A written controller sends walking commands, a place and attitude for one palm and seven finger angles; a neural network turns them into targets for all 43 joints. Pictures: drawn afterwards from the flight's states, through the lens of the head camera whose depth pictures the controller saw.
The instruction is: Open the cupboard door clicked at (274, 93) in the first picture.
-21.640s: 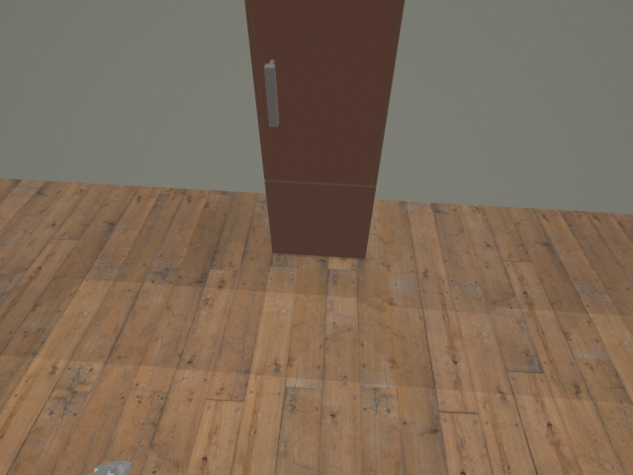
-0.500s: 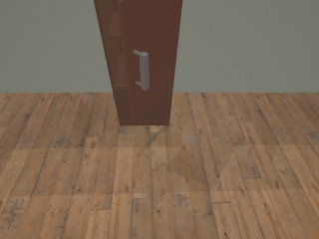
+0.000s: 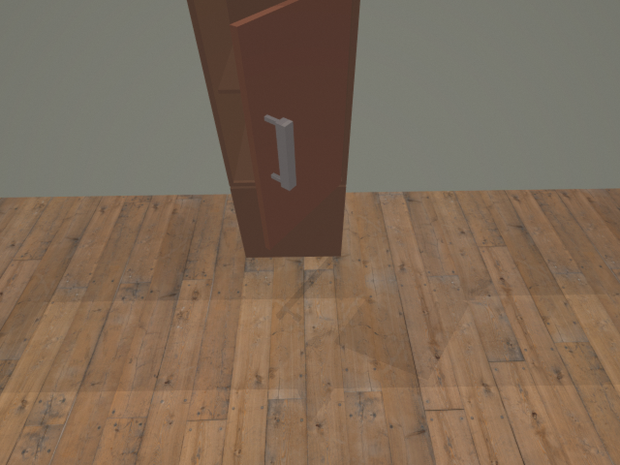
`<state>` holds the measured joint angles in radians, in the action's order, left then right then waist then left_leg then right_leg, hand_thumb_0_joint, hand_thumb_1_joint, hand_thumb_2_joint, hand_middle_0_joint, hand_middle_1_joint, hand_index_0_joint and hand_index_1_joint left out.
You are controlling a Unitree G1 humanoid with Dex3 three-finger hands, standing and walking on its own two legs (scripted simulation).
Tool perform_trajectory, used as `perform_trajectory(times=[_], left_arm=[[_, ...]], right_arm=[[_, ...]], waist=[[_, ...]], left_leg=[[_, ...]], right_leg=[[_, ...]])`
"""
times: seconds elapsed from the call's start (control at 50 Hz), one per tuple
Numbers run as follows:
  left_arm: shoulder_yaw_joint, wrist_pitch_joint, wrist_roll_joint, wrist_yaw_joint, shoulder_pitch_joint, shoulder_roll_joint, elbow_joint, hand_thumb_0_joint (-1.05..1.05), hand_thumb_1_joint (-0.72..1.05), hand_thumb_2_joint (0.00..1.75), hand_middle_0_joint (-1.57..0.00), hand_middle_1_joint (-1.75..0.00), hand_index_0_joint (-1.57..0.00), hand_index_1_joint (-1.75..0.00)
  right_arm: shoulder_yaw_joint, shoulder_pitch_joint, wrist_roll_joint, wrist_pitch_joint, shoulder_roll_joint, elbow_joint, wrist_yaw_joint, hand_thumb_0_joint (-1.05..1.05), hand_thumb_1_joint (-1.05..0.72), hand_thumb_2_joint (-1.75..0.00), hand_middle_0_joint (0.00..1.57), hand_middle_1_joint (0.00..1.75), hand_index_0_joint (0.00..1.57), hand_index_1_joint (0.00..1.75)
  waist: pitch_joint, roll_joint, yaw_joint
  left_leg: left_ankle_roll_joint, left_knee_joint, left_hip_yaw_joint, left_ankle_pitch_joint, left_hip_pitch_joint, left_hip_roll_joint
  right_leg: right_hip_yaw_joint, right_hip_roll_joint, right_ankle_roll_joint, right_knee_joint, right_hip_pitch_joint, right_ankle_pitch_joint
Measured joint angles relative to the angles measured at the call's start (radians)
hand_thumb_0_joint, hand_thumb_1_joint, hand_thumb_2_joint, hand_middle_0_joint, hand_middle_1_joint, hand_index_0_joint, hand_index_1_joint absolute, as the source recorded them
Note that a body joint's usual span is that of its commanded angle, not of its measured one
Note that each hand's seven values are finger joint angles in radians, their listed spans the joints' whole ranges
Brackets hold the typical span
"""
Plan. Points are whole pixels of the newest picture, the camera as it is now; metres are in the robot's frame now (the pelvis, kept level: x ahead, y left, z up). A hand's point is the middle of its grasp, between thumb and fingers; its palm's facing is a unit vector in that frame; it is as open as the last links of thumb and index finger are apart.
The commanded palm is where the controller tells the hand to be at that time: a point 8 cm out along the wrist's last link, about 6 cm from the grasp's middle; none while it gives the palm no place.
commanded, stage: let the arm hang, fingers relaxed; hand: left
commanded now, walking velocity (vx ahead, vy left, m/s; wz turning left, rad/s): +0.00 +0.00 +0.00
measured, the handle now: (279, 153) +0.74 +0.11 -0.03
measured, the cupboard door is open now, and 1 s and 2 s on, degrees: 52 52 52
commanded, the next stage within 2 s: look to check the result in 0.32 s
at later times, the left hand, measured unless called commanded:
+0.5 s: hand out of the picture +0.00 +0.15 -0.17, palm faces +0.04 -0.98 -0.18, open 7.4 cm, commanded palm none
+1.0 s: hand out of the picture +0.03 +0.15 -0.17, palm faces +0.04 -0.98 -0.20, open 7.4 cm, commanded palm none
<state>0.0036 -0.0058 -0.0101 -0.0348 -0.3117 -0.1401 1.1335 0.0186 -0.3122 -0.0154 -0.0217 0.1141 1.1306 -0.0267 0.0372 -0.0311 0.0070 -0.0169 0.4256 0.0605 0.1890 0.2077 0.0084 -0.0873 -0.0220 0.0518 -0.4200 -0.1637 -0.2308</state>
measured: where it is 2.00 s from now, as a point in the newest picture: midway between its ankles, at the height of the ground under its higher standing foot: outside the picture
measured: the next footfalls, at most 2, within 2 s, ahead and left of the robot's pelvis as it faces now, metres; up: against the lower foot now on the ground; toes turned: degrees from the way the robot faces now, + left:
right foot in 1.78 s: +0.01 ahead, -0.15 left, +0.00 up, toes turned -27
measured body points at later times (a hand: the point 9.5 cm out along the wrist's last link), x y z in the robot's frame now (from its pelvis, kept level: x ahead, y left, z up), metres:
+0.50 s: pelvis +0.02 -0.01 +0.00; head +0.04 -0.01 +0.45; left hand +0.00 +0.21 -0.16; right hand +0.00 -0.21 -0.17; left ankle +0.03 +0.11 -0.74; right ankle +0.00 -0.08 -0.74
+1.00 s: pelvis +0.04 -0.02 +0.00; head +0.05 -0.03 +0.45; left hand +0.03 +0.20 -0.16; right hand +0.03 -0.23 -0.17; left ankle +0.03 +0.11 -0.74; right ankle +0.00 -0.08 -0.74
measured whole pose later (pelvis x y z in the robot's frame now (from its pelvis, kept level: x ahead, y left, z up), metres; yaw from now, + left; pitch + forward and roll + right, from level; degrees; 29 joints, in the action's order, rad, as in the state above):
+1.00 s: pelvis +0.04 -0.02 +0.00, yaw +0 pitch -1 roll +1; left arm 0.01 0.01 -0.01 -0.04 -0.28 -0.13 1.14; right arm 0.01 -0.27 -0.01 -0.01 0.14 1.15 -0.05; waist 0.05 -0.01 0.00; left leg 0.01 0.38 0.05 0.22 0.14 0.02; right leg -0.09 -0.04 0.07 -0.38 -0.09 -0.27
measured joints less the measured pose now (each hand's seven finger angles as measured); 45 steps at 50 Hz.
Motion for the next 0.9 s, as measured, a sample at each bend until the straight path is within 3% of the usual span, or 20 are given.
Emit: perform_trajectory(times=[0.16, 0.9], left_arm=[[-0.003, 0.005, -0.003, -0.004, 0.017, 0.032, 0.004, 0.02, 0.92, 0.9, -0.2, -0.3, -0.2, -0.3], [0.005, 0.02, 0.0, -0.004, 0.028, 0.019, 0.007, 0.01, 0.91, 0.9, -0.2, -0.3, -0.19, -0.3]], right_arm=[[-0.004, 0.007, -0.001, 0.007, -0.01, 0.01, -0.007, 0.0, -0.91, -0.9, 0.2, 0.3, 0.2, 0.3], [-0.011, 0.042, 0.002, 0.016, 0.022, 0.02, -0.017, 0.0, -0.91, -0.9, 0.2, 0.3, 0.2, 0.3]], waist=[[-0.007, 0.019, -0.001], [0.009, 0.018, -0.003]], left_leg=[[0.004, -0.007, 0.003, 0.006, -0.011, 0.001], [0.026, -0.037, -0.005, 0.033, -0.062, 0.012]], right_leg=[[0.003, -0.001, 0.002, 0.001, 0.007, -0.008], [0.0, -0.016, 0.017, 0.037, 0.062, -0.036]])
